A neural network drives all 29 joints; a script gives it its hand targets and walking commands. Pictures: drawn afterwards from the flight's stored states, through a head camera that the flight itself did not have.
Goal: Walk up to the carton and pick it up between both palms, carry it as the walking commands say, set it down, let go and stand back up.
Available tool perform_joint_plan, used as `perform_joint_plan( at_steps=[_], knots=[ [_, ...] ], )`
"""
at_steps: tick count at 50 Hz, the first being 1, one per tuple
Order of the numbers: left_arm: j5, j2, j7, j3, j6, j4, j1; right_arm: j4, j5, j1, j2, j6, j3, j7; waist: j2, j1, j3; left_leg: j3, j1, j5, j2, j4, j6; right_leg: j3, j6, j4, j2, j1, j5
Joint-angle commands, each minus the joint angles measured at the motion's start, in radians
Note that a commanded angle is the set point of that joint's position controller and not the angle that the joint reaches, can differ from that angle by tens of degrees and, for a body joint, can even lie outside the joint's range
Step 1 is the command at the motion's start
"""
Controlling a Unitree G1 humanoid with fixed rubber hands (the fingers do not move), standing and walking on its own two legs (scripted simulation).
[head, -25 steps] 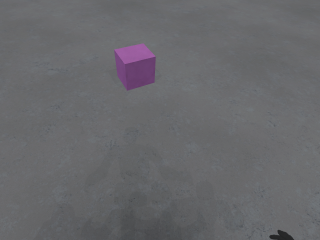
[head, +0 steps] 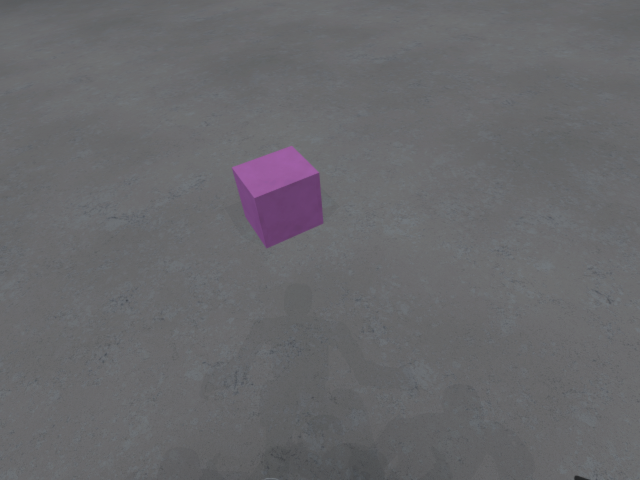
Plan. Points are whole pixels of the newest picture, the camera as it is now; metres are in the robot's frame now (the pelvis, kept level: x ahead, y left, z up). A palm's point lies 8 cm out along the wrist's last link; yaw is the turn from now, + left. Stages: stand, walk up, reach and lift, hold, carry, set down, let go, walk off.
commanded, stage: walk up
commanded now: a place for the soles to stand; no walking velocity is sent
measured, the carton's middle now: (279, 196) +1.42 +0.30 -0.63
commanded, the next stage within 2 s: none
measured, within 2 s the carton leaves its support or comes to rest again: neither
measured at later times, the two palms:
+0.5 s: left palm (68, 386) +0.29 +0.43 -0.09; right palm (516, 405) +0.27 -0.24 -0.08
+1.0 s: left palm (63, 317) +0.41 +0.49 -0.08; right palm (437, 259) +0.55 -0.19 -0.09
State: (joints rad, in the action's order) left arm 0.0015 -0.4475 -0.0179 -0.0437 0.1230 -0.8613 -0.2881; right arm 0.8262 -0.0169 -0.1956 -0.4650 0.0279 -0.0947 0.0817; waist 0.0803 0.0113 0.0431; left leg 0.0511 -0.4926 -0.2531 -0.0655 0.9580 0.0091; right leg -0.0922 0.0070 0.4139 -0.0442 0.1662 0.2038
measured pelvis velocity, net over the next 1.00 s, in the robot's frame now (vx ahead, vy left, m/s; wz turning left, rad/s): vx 0.40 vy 0.13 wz -0.01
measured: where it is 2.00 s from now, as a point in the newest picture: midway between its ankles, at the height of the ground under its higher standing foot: (276, 344)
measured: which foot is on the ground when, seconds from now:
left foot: up 0.00-0.20, down 0.22-0.64, up 0.66-1.00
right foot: down 0.00-0.22, up 0.24-0.62, down 0.64-1.00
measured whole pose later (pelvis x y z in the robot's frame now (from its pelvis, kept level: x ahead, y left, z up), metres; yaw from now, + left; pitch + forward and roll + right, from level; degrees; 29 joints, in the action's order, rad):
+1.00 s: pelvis +0.40 +0.13 -0.01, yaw +0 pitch -1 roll -1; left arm -0.01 -0.50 -0.01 -0.06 0.11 -0.86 -0.38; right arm 0.82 -0.02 -0.12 -0.47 0.02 -0.10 0.12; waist 0.06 0.06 0.05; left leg -0.01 -0.47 -0.18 -0.10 0.61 -0.01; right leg -0.07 -0.04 0.49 -0.09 0.12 0.34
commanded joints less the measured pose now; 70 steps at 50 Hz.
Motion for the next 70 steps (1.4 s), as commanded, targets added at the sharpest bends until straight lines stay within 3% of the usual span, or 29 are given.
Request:
perform_joint_plan(
  at_steps=[1, 5, 9, 10, 11, 12, 13, 17, 24, 29, 31, 32, 33, 35, 39, 43, 47, 50, 51, 52, 53, 54, 57, 60, 64, 66, 67, 68, 70],
  knots=[
    [-0.011, -0.272, -0.003, -0.081, 0.017, 0.058, 0.055, -0.045, -0.007, 0.063, -0.128, 0.001, -0.042, 0.039, -0.269, -0.009, -0.002, -0.059, 0.043, 0.094, -0.037, -0.208, 0.020, 0.092, 0.192, -0.234, -0.186, 0.123, 0.164],
    [0.001, -0.297, -0.007, -0.088, 0.015, 0.027, -0.032, -0.075, -0.015, 0.212, -0.132, 0.006, -0.044, 0.050, -0.197, 0.040, 0.020, -0.066, -0.013, 0.139, -0.045, -0.364, 0.006, 0.138, 0.194, -0.195, -0.236, 0.019, 0.148],
    [-0.002, -0.260, 0.003, -0.066, 0.001, 0.045, -0.017, 0.007, -0.014, 0.005, -0.157, 0.027, -0.064, 0.034, -0.106, -0.054, -0.077, -0.088, 0.300, 0.032, 0.028, -0.485, -0.070, 0.031, 0.111, 0.172, -0.172, 0.055, -0.146],
    [0.002, -0.211, 0.006, -0.050, -0.001, 0.044, -0.044, 0.038, -0.029, -0.086, -0.204, 0.028, -0.075, 0.021, 0.050, -0.113, -0.135, 0.003, 0.440, -0.061, -0.040, -0.556, -0.127, -0.033, 0.077, 0.418, -0.108, 0.179, -0.124],
    [0.008, -0.149, -0.001, -0.037, -0.007, 0.078, -0.060, 0.031, -0.025, -0.160, -0.298, 0.032, -0.108, 0.000, 0.227, -0.139, -0.182, 0.371, 0.620, -0.136, -0.272, -0.629, -0.214, -0.003, 0.046, 0.695, 0.007, 0.418, 0.273],
    [0.006, -0.195, 0.010, -0.045, -0.012, 0.081, -0.032, -0.004, -0.001, -0.076, -0.340, 0.041, -0.099, -0.008, 0.192, -0.121, -0.095, 0.529, 0.554, -0.284, -0.315, -0.718, -0.274, 0.073, 0.039, 0.805, 0.032, 0.580, 0.320],
    [0.004, -0.261, 0.008, -0.052, -0.015, 0.070, -0.045, -0.005, 0.025, -0.065, -0.301, 0.041, -0.091, -0.007, 0.046, -0.096, -0.076, 0.449, 0.478, -0.236, -0.276, -0.689, -0.241, 0.124, 0.036, 0.793, -0.017, 0.523, 0.224],
    [0.011, -0.244, -0.015, -0.055, -0.025, 0.006, -0.111, -0.047, 0.006, 0.035, -0.195, 0.033, -0.052, -0.017, 0.114, -0.029, -0.084, 0.116, 0.282, -0.130, -0.117, -0.677, -0.187, 0.065, 0.023, 0.538, -0.051, 0.338, 0.156],
    [-0.006, -0.193, -0.025, -0.059, -0.026, 0.026, 0.038, -0.092, -0.002, 0.014, -0.219, 0.040, -0.051, -0.002, 0.090, -0.049, 0.013, 0.148, 0.184, -0.218, -0.185, -0.761, -0.247, 0.044, 0.013, 0.281, -0.060, 0.287, 0.027],
    [0.001, -0.177, -0.032, -0.055, -0.014, 0.009, 0.027, -0.090, -0.006, 0.010, -0.199, 0.027, -0.056, 0.007, 0.007, -0.022, -0.013, 0.066, 0.210, -0.196, -0.127, -0.658, -0.196, -0.007, 0.027, 0.102, 0.002, 0.107, -0.027],
    [-0.014, -0.229, -0.010, -0.076, -0.002, -0.018, -0.096, -0.105, 0.001, 0.005, -0.173, 0.030, -0.035, -0.002, -0.134, 0.069, -0.111, -0.028, 0.071, -0.026, -0.052, -0.346, -0.133, 0.086, 0.076, 0.010, -0.046, -0.190, 0.085],
    [-0.021, -0.336, 0.013, -0.118, 0.008, -0.013, -0.221, -0.133, -0.001, -0.020, -0.093, 0.038, -0.010, 0.000, -0.436, 0.122, -0.200, -0.080, -0.144, -0.163, 0.047, 0.007, -0.067, 0.469, 0.150, -0.087, -0.311, -0.433, 0.259],
    [0.001, -0.362, 0.023, -0.108, 0.009, -0.025, -0.222, -0.124, -0.012, -0.005, -0.168, 0.030, -0.017, -0.020, -0.273, 0.107, -0.125, -0.001, -0.269, -0.227, 0.074, 0.118, -0.050, 0.721, 0.248, -0.138, -0.433, -0.407, 0.178],
    [0.021, -0.298, 0.028, -0.095, 0.009, 0.019, -0.106, -0.071, -0.010, -0.004, -0.205, 0.025, -0.034, -0.028, -0.084, 0.042, -0.054, 0.078, -0.251, -0.160, 0.002, 0.122, -0.044, 0.498, 0.234, -0.080, -0.368, -0.271, -0.082],
    [0.004, -0.269, 0.021, -0.081, 0.006, 0.022, -0.070, -0.046, 0.002, -0.018, -0.136, 0.011, -0.026, -0.001, -0.231, 0.002, 0.033, 0.005, -0.123, -0.055, -0.021, -0.026, 0.001, 0.223, 0.210, -0.101, -0.253, -0.069, -0.371],
    [0.002, -0.272, 0.019, -0.085, 0.003, 0.034, -0.110, -0.081, 0.001, 0.097, -0.101, 0.002, -0.022, 0.028, -0.246, 0.043, -0.010, -0.080, -0.036, 0.031, -0.024, -0.215, -0.002, 0.116, 0.191, -0.087, -0.185, -0.045, -0.350],
    [-0.005, -0.296, 0.017, -0.085, 0.007, 0.065, -0.023, -0.069, -0.005, 0.118, -0.125, 0.001, -0.042, 0.039, -0.221, -0.001, -0.011, -0.081, 0.153, 0.113, -0.032, -0.329, -0.006, 0.092, 0.167, -0.084, -0.219, 0.115, -0.092],
    [-0.009, -0.229, 0.019, -0.057, -0.001, 0.073, -0.012, 0.018, -0.009, -0.112, -0.194, 0.009, -0.068, 0.020, -0.013, -0.125, -0.107, -0.079, 0.456, 0.002, 0.018, -0.445, -0.095, 0.031, 0.107, 0.309, -0.143, 0.234, -0.029],
    [-0.005, -0.174, 0.016, -0.040, -0.003, 0.074, -0.045, 0.008, -0.021, -0.193, -0.253, 0.018, -0.098, 0.002, 0.171, -0.164, -0.116, 0.188, 0.523, -0.204, -0.156, -0.611, -0.176, -0.038, 0.062, 0.598, -0.039, 0.387, 0.104],
    [-0.001, -0.168, 0.019, -0.041, -0.010, 0.105, -0.064, -0.015, -0.018, -0.178, -0.295, 0.027, -0.092, -0.009, 0.242, -0.135, -0.077, 0.485, 0.549, -0.286, -0.292, -0.704, -0.220, 0.052, 0.040, 0.742, 0.043, 0.570, 0.333],
    [-0.006, -0.230, 0.028, -0.048, -0.018, 0.098, -0.048, -0.052, 0.005, -0.095, -0.308, 0.029, -0.097, -0.009, 0.106, -0.115, -0.072, 0.494, 0.494, -0.329, -0.313, -0.704, -0.275, 0.115, 0.044, 0.782, 0.005, 0.553, 0.291],
    [-0.003, -0.258, 0.026, -0.046, -0.019, 0.071, -0.039, -0.041, 0.020, -0.049, -0.287, 0.027, -0.093, -0.014, 0.030, -0.082, -0.049, 0.438, 0.389, -0.292, -0.287, -0.686, -0.281, 0.125, 0.034, 0.777, -0.036, 0.513, 0.265],
    [0.013, -0.239, 0.009, -0.053, -0.020, 0.006, -0.138, -0.071, 0.005, 0.046, -0.221, 0.020, -0.066, -0.015, 0.155, -0.013, -0.008, 0.168, 0.206, -0.227, -0.141, -0.662, -0.221, 0.075, 0.026, 0.535, -0.039, 0.340, 0.244],
    [-0.009, -0.214, -0.005, -0.063, -0.022, 0.021, -0.061, -0.077, -0.015, 0.012, -0.193, 0.022, -0.054, -0.007, 0.147, -0.045, -0.005, 0.152, 0.158, -0.268, -0.178, -0.680, -0.250, 0.043, 0.026, 0.382, -0.040, 0.278, 0.209],
    [-0.008, -0.192, -0.007, -0.077, -0.016, -0.013, -0.107, -0.114, -0.006, 0.057, -0.181, 0.010, -0.044, 0.004, 0.056, 0.025, -0.027, 0.098, -0.031, -0.367, -0.128, -0.613, -0.191, -0.004, 0.027, 0.211, 0.020, -0.025, -0.018],
    [-0.018, -0.251, 0.012, -0.108, -0.004, -0.065, -0.265, -0.123, -0.008, 0.087, -0.154, 0.006, -0.027, -0.006, -0.121, 0.119, -0.053, 0.001, -0.235, -0.407, -0.041, -0.277, -0.129, 0.111, 0.058, 0.151, -0.029, -0.255, 0.128],
    [-0.028, -0.314, 0.028, -0.118, 0.004, -0.050, -0.312, -0.146, -0.009, 0.093, -0.117, 0.007, -0.010, -0.013, -0.272, 0.137, -0.039, -0.029, -0.339, -0.365, 0.049, 0.010, -0.081, 0.460, 0.138, -0.079, -0.264, -0.209, 0.514],
    [-0.022, -0.375, 0.039, -0.123, 0.011, -0.001, -0.247, -0.119, -0.012, 0.036, -0.126, -0.001, -0.016, -0.015, -0.212, 0.092, 0.049, 0.101, -0.340, -0.226, 0.073, 0.190, -0.058, 0.800, 0.162, -0.237, -0.414, -0.088, 0.655],
    [0.000, -0.336, 0.040, -0.113, 0.019, 0.038, -0.087, -0.083, -0.015, -0.001, -0.210, 0.001, -0.048, -0.017, -0.045, 0.018, 0.043, 0.122, -0.282, -0.082, -0.021, 0.149, -0.033, 0.631, 0.219, -0.203, -0.377, -0.029, 0.539]
  ],
)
